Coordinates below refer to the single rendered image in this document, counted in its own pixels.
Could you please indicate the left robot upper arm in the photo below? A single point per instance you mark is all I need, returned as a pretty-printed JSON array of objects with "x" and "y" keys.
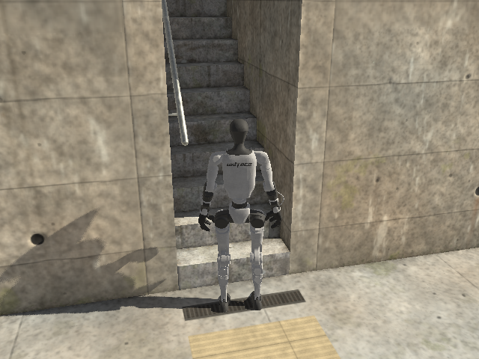
[{"x": 212, "y": 171}]

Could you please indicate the left robot thigh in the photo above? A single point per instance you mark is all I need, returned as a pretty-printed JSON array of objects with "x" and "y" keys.
[{"x": 222, "y": 226}]

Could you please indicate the right robot forearm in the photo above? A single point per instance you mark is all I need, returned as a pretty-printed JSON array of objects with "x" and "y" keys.
[{"x": 273, "y": 199}]

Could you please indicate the right robot upper arm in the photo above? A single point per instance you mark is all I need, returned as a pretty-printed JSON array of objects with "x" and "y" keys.
[{"x": 266, "y": 170}]

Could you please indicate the robot left hand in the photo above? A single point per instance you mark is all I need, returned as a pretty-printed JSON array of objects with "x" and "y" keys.
[{"x": 202, "y": 221}]

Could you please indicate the humanoid robot head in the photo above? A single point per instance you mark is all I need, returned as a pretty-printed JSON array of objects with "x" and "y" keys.
[{"x": 238, "y": 130}]

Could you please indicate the left robot forearm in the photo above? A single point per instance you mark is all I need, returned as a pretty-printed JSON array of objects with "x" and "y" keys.
[{"x": 206, "y": 201}]

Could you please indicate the robot right hand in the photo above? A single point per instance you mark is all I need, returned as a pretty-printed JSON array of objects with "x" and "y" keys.
[{"x": 276, "y": 216}]

